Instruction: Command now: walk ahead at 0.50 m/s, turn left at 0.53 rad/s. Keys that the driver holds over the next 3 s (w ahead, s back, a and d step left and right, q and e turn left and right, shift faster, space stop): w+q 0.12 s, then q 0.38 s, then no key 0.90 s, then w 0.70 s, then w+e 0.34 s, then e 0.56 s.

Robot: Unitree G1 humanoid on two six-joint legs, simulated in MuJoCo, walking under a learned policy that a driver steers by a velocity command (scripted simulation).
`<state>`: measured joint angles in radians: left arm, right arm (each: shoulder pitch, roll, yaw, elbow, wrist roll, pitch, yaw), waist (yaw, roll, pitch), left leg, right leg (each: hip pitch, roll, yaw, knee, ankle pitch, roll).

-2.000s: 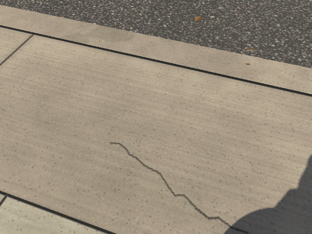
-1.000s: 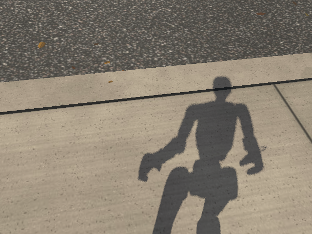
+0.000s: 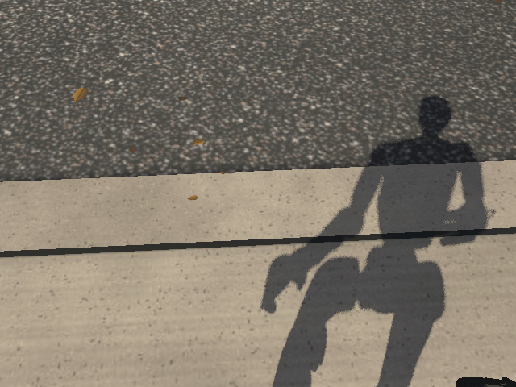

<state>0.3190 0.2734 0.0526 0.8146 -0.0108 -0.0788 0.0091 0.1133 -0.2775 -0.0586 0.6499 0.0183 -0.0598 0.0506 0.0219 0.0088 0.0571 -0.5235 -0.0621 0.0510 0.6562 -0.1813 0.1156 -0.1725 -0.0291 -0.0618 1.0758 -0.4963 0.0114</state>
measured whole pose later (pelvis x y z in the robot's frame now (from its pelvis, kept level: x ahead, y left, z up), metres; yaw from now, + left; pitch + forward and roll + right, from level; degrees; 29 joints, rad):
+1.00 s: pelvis +0.26 +0.01 +0.02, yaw +25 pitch +0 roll +0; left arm 0.19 0.26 0.03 0.81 0.02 0.00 0.00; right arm 0.18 -0.20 -0.01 0.66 -0.02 0.00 0.00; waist 0.03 -0.03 0.01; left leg -0.25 -0.03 -0.01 0.55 -0.30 0.03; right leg -0.27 -0.04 0.00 0.53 -0.24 0.04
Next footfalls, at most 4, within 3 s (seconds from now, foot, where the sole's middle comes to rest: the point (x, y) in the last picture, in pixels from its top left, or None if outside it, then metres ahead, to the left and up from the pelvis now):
0.38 right None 0.40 -0.08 -0.75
0.78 left None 0.25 0.12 -0.75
2.14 left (171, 302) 0.64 0.28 -0.75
2.66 right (229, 205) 0.96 0.14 -0.75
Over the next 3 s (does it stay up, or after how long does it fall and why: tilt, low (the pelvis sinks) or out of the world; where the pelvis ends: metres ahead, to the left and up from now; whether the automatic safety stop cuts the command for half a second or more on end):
stays up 0.85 0.20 0.02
